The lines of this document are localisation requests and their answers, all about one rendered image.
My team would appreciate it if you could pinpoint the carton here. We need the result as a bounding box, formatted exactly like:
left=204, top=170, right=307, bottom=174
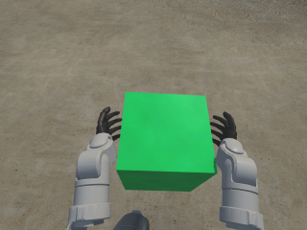
left=116, top=92, right=218, bottom=192

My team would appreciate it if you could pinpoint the left robot hand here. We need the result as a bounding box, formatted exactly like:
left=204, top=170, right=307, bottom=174
left=96, top=106, right=123, bottom=141

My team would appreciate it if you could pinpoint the robot left shin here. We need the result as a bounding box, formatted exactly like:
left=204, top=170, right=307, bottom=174
left=131, top=210, right=144, bottom=217

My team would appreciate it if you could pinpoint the left robot forearm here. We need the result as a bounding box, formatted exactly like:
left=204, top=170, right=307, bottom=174
left=66, top=132, right=117, bottom=230

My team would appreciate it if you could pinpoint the right robot forearm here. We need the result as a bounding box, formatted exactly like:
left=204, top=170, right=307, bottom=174
left=215, top=138, right=265, bottom=230

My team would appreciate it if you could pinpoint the robot left thigh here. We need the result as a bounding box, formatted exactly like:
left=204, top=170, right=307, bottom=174
left=113, top=213, right=148, bottom=230

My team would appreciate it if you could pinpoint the right robot hand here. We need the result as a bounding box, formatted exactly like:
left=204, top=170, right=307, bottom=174
left=209, top=112, right=237, bottom=146

